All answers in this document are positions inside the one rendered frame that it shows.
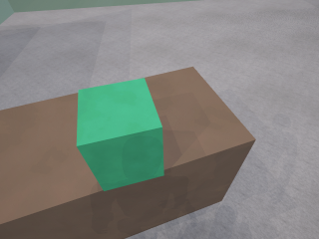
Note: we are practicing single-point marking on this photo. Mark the pedestal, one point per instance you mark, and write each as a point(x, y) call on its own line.
point(47, 190)

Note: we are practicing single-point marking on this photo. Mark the carton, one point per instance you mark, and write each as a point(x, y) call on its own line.
point(119, 133)

